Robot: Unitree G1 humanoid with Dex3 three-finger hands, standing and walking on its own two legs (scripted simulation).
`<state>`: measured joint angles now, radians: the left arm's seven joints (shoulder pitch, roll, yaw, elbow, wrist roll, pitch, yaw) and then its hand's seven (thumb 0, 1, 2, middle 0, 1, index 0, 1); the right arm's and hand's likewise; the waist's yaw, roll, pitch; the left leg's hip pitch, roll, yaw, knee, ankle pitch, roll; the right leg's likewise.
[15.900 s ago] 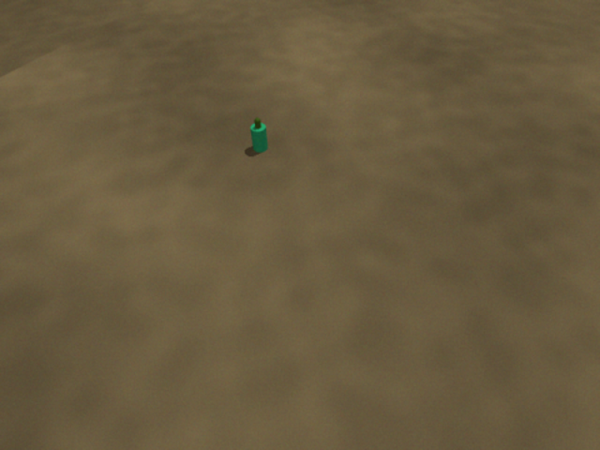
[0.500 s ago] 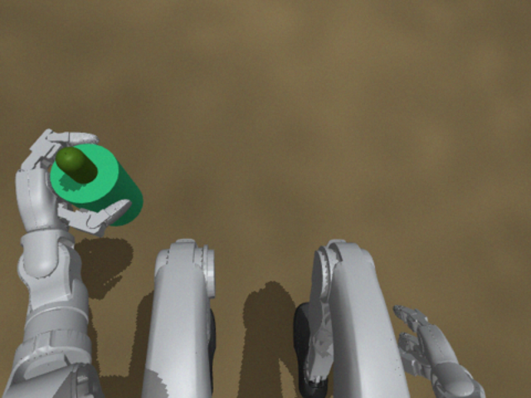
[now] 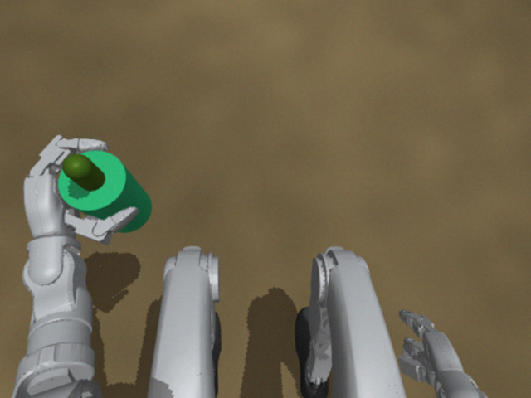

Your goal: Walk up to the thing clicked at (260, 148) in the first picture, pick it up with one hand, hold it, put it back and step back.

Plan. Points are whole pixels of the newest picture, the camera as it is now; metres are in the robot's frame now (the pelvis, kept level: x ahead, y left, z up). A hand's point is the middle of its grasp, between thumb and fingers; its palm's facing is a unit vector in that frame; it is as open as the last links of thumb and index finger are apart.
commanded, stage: lift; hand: left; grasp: from the side
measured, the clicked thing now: (104, 190) +0.39 +0.25 -0.03
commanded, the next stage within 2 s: hold in 1.86 s
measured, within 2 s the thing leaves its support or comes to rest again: neither
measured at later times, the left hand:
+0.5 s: hand (45, 141) +0.38 +0.23 +0.14, palm faces +0.23 -0.97 -0.05, open 11.1 cm
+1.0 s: hand out of the picture +0.38 +0.22 +0.27, palm faces +0.22 -0.97 -0.05, open 11.1 cm
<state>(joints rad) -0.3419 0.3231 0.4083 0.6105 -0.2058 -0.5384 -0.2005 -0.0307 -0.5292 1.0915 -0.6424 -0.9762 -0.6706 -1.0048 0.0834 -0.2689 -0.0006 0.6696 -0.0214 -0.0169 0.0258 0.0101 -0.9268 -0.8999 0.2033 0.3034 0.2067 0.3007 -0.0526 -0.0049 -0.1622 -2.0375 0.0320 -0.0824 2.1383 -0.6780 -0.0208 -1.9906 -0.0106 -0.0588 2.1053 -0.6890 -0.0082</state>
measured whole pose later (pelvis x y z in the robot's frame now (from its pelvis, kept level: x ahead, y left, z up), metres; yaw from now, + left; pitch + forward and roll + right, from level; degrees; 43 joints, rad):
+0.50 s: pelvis +0.03 +0.00 +0.12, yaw +1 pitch +30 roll -4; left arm -0.11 0.25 0.26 0.22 -0.21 -0.33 -0.04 -0.03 -0.53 1.09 -0.64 -0.98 -0.67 -1.01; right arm 0.10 -0.24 -0.02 0.61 0.03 -0.03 -0.02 0.01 -0.91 -0.90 0.20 0.30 0.21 0.30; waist -0.02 0.02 -0.18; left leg -1.61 0.04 -0.06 1.75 -0.66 -0.01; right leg -1.57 -0.01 -0.06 1.71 -0.66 0.00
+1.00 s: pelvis +0.05 +0.01 +0.25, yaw +3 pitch +18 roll -3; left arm -0.06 0.22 0.17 0.29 -0.16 -0.32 0.01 -0.03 -0.52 1.08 -0.65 -0.96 -0.68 -0.99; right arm 0.22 -0.22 0.00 0.62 0.02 -0.06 -0.03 0.01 -0.91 -0.90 0.20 0.30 0.21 0.30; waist -0.04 0.02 -0.14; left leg -1.06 0.04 -0.04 1.28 -0.55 -0.01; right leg -1.01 -0.01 -0.05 1.23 -0.55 0.01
